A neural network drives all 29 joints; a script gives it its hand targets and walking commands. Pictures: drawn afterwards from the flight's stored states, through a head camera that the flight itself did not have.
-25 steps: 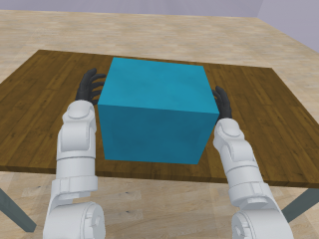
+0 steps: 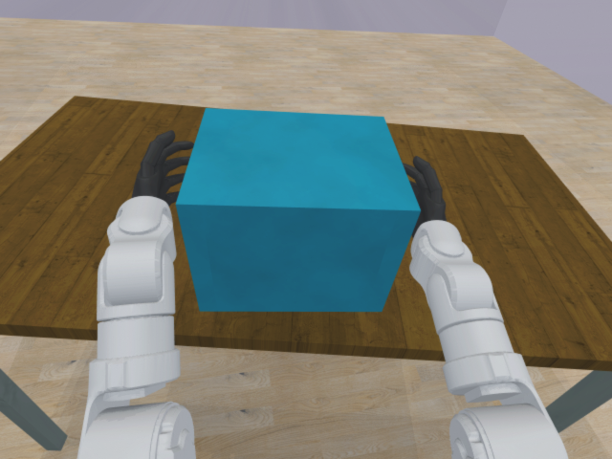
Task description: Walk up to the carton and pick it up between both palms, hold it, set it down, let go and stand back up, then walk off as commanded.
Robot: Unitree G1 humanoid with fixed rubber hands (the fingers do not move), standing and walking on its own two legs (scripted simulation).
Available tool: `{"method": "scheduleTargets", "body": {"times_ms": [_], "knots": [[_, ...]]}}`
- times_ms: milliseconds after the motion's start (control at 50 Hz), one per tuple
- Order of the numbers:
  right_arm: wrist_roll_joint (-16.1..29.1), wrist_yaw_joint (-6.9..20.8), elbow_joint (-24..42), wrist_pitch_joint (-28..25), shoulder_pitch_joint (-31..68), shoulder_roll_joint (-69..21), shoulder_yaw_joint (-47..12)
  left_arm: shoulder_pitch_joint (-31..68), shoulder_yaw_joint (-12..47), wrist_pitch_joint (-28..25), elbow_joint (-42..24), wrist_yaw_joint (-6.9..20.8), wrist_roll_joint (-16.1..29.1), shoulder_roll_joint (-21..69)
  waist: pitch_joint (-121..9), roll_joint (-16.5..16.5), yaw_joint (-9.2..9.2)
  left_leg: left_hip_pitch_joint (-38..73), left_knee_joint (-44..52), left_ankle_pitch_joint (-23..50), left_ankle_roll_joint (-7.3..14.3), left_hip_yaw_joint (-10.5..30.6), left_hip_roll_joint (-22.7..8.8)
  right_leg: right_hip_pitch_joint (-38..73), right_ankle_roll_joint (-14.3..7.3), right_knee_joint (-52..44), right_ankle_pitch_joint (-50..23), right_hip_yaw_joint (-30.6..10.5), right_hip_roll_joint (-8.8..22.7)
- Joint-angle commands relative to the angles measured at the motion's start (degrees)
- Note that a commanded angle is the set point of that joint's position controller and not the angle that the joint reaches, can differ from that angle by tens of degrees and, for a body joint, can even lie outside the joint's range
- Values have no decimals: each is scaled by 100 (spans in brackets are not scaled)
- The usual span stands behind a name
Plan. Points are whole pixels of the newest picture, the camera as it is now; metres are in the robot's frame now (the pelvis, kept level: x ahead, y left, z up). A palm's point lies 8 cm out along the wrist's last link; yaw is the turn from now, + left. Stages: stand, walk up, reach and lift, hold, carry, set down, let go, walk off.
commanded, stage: reach and lift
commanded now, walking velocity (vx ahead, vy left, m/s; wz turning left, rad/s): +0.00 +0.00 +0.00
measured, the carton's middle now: (294, 210) +0.40 +0.00 +0.16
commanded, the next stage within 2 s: hold in 0.20 s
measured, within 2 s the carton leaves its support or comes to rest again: neither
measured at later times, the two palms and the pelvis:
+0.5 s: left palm (141, 197) +0.35 +0.17 +0.22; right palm (429, 211) +0.35 -0.16 +0.20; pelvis +0.00 -0.01 +0.00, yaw +0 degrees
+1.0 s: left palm (139, 186) +0.35 +0.17 +0.23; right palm (431, 204) +0.36 -0.16 +0.21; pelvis -0.01 +0.00 +0.00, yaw +0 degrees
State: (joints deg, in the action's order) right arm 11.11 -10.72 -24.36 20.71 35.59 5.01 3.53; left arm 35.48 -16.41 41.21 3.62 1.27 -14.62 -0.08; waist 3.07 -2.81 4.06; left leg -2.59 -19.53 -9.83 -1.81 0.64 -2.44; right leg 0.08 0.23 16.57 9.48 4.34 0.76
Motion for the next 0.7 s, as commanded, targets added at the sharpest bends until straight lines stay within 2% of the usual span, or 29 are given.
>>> {"method": "scheduleTargets", "body": {"times_ms": [0,40,60,80,100,120,140,180,220,240,260,280,320,360,380,400,420,440,460,480,500,520,540,580,600,620,640,660,680], "knots": [[649,810,2236,-376,4916,-2730,-2194,3433,2863,-219,-723,811,919,2645,-2871,539,7,1161,-23,2042,-71,-223,494,322,190,-116,-1174,86,-510],[693,816,2537,-401,5074,-2783,-2271,3585,3046,-217,-1058,780,1042,2718,-3253,570,-16,1256,-104,2331,-95,-213,498,370,210,-73,-1406,105,-523],[677,809,2377,-315,4800,-2694,-2202,3443,3085,-191,-1089,780,1087,2725,-3058,599,112,1258,-96,2324,-147,-192,476,373,199,-67,-1503,80,-529],[786,815,2665,-329,4948,-2789,-2345,3455,3138,-193,-1285,758,1098,2688,-3211,575,-16,1309,-158,2580,-131,-178,493,395,205,-58,-1654,82,-550],[735,791,2564,-266,4933,-2672,-2248,3505,3161,-162,-1124,757,1131,2660,-3055,563,84,1237,-96,2321,-130,-171,473,325,183,-84,-1449,60,-542],[752,789,2725,-269,4999,-2738,-2339,3490,3141,-137,-1139,760,1149,2636,-3192,465,40,1206,-112,2365,-93,-194,494,355,197,-105,-1543,72,-532],[792,776,2541,-215,4929,-2753,-2368,3438,3069,-106,-1111,769,1036,2584,-3100,493,-7,1214,-126,2394,-75,-195,514,396,213,-85,-1593,52,-525],[756,768,2549,-153,4900,-2822,-2380,3504,2963,-88,-1078,811,1035,2506,-2989,362,-32,988,-45,2037,-4,-221,548,471,230,-77,-1488,23,-481],[900,726,2891,-150,4920,-2814,-2465,3309,3079,-21,-1326,838,1088,2581,-3194,368,-15,1112,-145,2449,-34,-209,548,590,236,-43,-1908,30,-521],[915,698,2918,-95,4931,-2758,-2513,3175,2992,38,-1169,850,992,2509,-3031,354,-41,1085,-125,2381,-21,-196,552,560,255,-50,-1842,28,-523],[941,672,2998,-50,4864,-2812,-2546,3215,3039,47,-1335,851,1058,2490,-3155,394,-9,1116,-150,2403,-26,-207,564,565,262,-44,-1934,3,-501],[944,655,3042,-36,4930,-2801,-2532,3339,3015,41,-1425,864,1047,2422,-3220,394,-54,1047,-138,2320,-16,-224,584,638,271,-28,-1979,-1,-478],[980,643,2928,70,4790,-2793,-2584,3388,3052,57,-1505,876,1103,2441,-3131,350,-20,1046,-98,2297,-40,-197,556,587,250,-12,-1843,3,-506],[945,641,2975,119,4817,-2785,-2521,3382,3015,110,-1442,908,1111,2446,-2921,314,3,815,-11,2008,-6,-202,534,598,225,-24,-1635,-21,-499],[965,648,2828,159,4845,-2732,-2454,3337,2951,175,-1324,919,1023,2480,-2843,435,5,827,21,1888,-23,-230,537,576,209,-46,-1516,-22,-471],[877,646,2724,176,5047,-2734,-2369,3567,2904,178,-1204,962,1025,2345,-2725,338,-16,647,102,1602,33,-258,560,498,210,-99,-1266,-12,-452],[843,652,2771,188,4963,-2753,-2343,3556,2941,206,-1216,975,1082,2436,-2732,353,76,586,143,1439,24,-246,528,531,189,-78,-1211,-37,-436],[893,658,2825,179,5149,-2873,-2395,3663,2926,200,-1180,975,1063,2442,-2856,403,-18,583,129,1436,57,-282,548,537,196,-59,-1178,-45,-433],[881,671,2755,211,5186,-2844,-2355,3750,2934,174,-1160,973,1073,2448,-2850,387,-2,550,148,1318,73,-283,564,515,209,-69,-1125,-42,-430],[908,651,2628,257,4987,-2950,-2412,3670,2882,188,-1201,982,1068,2448,-2799,329,10,526,131,1416,57,-280,568,648,203,-47,-1307,-52,-442],[922,662,2681,216,5020,-2889,-2403,3756,3014,175,-1381,973,1088,2516,-3055,516,21,661,88,1676,-31,-244,525,617,180,9,-1381,-21,-464],[852,644,2478,287,4897,-2798,-2295,3586,2909,232,-1101,1008,1047,2526,-2776,503,126,634,105,1603,-38,-252,525,562,190,-52,-1396,-46,-441],[821,628,2355,309,5164,-2768,-2176,3652,2725,252,-751,1053,966,2378,-2582,357,102,395,187,1303,51,-273,571,603,197,-123,-1151,-66,-429],[915,641,2633,270,5297,-2958,-2361,3734,2733,212,-943,1049,988,2476,-2855,395,-16,468,155,1408,83,-290,583,692,201,-73,-1315,-59,-421],[886,638,2539,268,5259,-2933,-2296,3865,2827,186,-1034,1051,1065,2484,-2897,426,50,449,140,1468,26,-252,560,687,200,-59,-1289,-58,-424],[844,651,2476,292,5401,-2891,-2194,3895,2785,177,-801,1056,1073,2507,-2760,415,54,390,197,1201,57,-254,555,569,196,-129,-1018,-82,-421],[843,675,2500,260,5404,-2923,-2239,4069,2854,139,-977,1033,1128,2519,-2963,439,65,478,181,1303,15,-277,544,541,187,-79,-1068,-21,-449],[866,670,2420,274,5539,-2924,-2193,3972,2739,174,-725,1039,991,2470,-2817,438,4,366,191,1190,64,-268,565,561,195,-114,-972,-46,-428],[827,687,2308,278,5481,-2906,-2158,3980,2711,176,-697,1024,1044,2520,-2829,413,32,344,264,941,81,-271,534,514,191,-106,-779,-69,-416]]}}
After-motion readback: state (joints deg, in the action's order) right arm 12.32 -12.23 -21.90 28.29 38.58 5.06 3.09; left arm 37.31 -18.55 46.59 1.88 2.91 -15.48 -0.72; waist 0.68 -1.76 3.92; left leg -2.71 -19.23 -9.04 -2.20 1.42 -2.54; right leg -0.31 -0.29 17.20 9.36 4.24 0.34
